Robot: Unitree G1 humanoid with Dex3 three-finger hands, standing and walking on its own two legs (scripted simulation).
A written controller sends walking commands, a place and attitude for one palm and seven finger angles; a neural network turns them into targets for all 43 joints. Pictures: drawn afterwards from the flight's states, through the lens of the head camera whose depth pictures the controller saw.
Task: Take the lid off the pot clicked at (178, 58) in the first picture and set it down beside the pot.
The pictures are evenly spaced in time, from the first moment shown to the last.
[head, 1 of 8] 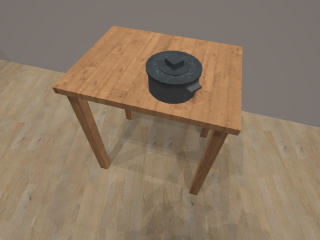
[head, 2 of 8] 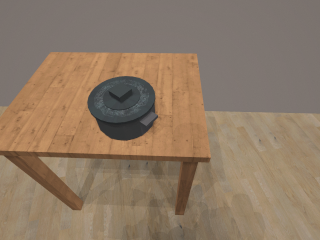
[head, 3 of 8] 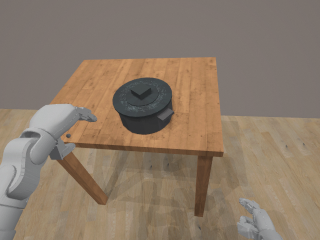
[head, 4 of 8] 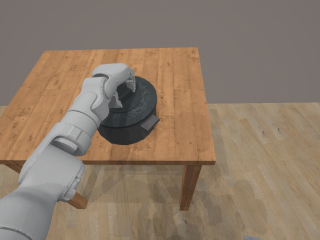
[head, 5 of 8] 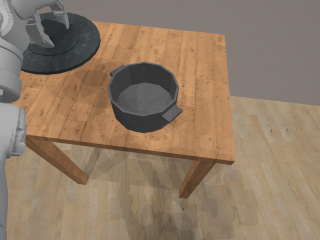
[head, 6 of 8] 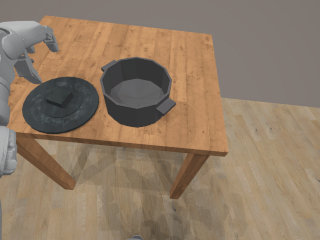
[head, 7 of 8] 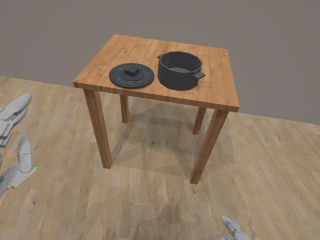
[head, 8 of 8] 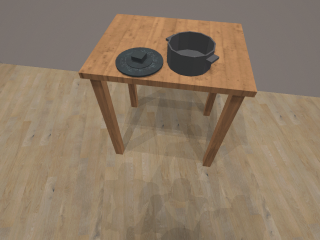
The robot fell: no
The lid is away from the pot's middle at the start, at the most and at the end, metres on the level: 0.00 0.25 0.22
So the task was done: yes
